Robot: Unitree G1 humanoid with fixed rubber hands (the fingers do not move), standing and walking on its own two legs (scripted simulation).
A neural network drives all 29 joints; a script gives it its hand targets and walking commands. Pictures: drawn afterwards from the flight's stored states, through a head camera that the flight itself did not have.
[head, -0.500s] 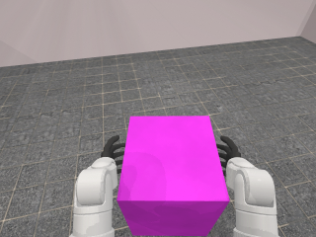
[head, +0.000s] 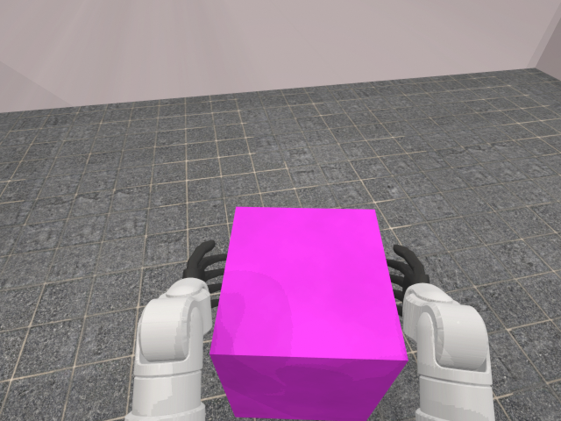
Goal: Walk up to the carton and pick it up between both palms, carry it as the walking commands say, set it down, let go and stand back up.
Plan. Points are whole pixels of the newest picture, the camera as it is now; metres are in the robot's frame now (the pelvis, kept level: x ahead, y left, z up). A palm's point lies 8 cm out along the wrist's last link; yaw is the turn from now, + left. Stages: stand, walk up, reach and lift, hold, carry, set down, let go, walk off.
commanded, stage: carry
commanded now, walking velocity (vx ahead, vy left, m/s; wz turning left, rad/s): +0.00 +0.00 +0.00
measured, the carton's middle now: (302, 317) +0.27 -0.01 +0.01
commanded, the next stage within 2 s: hold in 1.22 s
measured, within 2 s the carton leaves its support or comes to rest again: neither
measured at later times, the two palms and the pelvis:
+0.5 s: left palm (206, 275) +0.30 +0.13 +0.09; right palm (414, 277) +0.30 -0.16 +0.08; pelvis +0.03 -0.01 +0.01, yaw +0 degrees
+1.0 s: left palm (210, 261) +0.32 +0.13 +0.08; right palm (409, 265) +0.32 -0.16 +0.08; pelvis +0.05 -0.01 +0.01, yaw -1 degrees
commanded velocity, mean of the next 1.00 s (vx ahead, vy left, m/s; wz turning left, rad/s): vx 0.00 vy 0.00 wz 0.00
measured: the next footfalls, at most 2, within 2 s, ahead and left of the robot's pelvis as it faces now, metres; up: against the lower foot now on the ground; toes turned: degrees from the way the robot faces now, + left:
none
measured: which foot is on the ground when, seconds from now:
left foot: down 0.00-1.00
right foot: down 0.00-1.00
